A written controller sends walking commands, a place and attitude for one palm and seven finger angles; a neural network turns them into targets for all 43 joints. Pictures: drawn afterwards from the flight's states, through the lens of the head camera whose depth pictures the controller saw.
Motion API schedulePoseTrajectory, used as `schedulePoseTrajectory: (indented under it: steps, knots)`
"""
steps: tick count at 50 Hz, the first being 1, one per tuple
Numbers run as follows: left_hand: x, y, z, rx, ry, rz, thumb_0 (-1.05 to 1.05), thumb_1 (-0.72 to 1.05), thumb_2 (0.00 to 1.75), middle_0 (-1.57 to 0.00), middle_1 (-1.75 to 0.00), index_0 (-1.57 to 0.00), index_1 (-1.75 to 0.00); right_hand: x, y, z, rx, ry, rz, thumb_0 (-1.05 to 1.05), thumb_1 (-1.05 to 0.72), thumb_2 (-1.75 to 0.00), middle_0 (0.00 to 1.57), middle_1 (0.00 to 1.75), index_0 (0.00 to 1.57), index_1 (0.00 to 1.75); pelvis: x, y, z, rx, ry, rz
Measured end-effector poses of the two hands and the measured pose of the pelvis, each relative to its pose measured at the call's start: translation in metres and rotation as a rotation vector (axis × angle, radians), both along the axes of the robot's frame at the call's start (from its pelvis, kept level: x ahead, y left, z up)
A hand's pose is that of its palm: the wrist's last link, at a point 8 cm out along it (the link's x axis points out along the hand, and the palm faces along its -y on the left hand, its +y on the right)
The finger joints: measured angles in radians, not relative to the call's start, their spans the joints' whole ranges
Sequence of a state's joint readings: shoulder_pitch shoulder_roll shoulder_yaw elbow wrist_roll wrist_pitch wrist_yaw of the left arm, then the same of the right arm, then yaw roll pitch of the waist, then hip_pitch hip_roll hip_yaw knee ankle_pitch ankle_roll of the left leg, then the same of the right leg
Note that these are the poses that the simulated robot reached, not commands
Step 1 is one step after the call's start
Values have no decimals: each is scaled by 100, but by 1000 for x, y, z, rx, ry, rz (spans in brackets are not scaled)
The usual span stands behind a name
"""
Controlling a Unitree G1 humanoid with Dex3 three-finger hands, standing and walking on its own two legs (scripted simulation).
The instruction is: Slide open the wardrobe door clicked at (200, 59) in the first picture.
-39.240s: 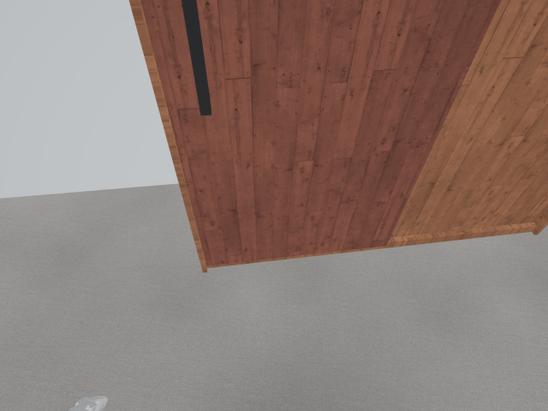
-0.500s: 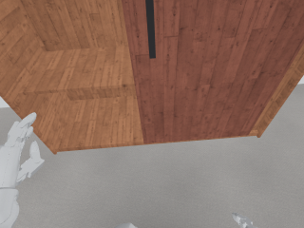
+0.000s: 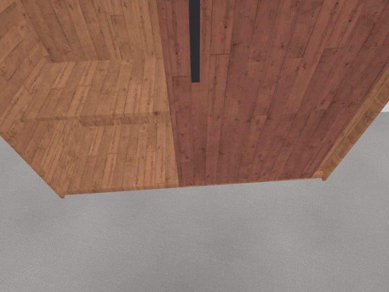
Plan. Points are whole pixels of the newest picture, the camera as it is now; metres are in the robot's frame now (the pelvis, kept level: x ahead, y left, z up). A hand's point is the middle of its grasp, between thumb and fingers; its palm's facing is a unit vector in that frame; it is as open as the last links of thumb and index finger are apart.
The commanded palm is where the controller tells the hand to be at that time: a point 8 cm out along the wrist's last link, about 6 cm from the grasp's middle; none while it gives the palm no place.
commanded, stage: let the arm hang, fingers relaxed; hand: left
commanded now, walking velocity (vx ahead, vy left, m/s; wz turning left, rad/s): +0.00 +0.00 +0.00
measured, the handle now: (194, 23) +0.73 +0.04 +0.20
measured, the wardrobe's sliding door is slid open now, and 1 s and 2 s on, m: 0.67 0.67 0.67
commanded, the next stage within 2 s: look to check the result in 0.52 s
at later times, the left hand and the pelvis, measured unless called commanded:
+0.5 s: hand out of the picture +0.01 +0.19 -0.17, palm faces -0.01 -0.98 -0.19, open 7.3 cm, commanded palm none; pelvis +0.00 +0.02 +0.00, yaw -1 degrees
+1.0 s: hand out of the picture -0.01 +0.20 -0.18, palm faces -0.01 -0.99 -0.16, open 7.3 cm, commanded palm none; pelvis +0.00 +0.04 +0.00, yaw -1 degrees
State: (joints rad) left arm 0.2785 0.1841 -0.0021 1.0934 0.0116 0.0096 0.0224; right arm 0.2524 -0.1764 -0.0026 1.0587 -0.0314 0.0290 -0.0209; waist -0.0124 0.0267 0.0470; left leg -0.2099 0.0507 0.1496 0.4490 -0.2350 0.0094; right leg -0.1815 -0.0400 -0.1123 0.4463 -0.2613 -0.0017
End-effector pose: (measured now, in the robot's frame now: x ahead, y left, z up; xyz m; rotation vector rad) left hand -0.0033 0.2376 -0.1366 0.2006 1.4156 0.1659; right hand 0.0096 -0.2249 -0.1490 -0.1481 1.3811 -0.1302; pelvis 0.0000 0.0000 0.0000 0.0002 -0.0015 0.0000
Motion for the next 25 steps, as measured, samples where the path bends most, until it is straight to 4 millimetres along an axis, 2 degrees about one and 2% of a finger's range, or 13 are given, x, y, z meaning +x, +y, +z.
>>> schedulePoseTrajectory:
  steps: [7, 12, 18, 25]
  knots:
    - [18, -6, -1, -25, -47, -7, 0, 92, 90, -20, -30, -20, -30, -4, 9, 0, 8, 14, -7, 1, -92, -89, 20, 30, 20, 30, 3, 7, 2, 3, -13, -4]
    - [24, -2, -3, -24, -57, -11, 1, 94, 90, -20, -30, -20, -30, -9, 15, 1, 8, 20, -17, 1, -92, -89, 20, 30, 20, 30, 4, 10, 3, 3, -18, -7]
    - [22, 2, -4, -31, -49, -12, 1, 94, 90, -20, -30, -20, -30, -17, 23, 2, 13, 36, -26, 0, -91, -89, 20, 30, 20, 30, 4, 14, 3, 2, -19, -9]
    - [10, 3, -6, -46, -17, -6, 0, 93, 90, -20, -30, -20, -30, -23, 33, 3, 18, 53, -35, 0, -91, -89, 20, 30, 20, 30, 2, 21, 3, 0, -18, -11]
